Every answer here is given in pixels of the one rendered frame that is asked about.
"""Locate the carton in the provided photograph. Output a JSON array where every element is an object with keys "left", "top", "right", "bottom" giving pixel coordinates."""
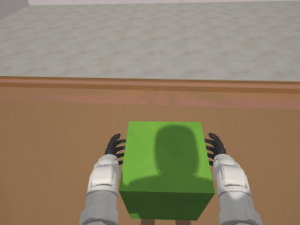
[{"left": 119, "top": 121, "right": 216, "bottom": 221}]

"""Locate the right robot hand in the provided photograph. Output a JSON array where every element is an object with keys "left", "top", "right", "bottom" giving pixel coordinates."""
[{"left": 204, "top": 132, "right": 227, "bottom": 166}]

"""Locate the right robot forearm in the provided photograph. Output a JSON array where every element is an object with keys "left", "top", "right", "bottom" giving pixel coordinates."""
[{"left": 213, "top": 154, "right": 263, "bottom": 225}]

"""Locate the left robot forearm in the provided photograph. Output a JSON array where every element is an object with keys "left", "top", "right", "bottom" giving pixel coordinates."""
[{"left": 79, "top": 154, "right": 120, "bottom": 225}]

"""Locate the left robot hand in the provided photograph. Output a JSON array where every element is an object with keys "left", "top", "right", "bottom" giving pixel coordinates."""
[{"left": 104, "top": 133, "right": 127, "bottom": 165}]

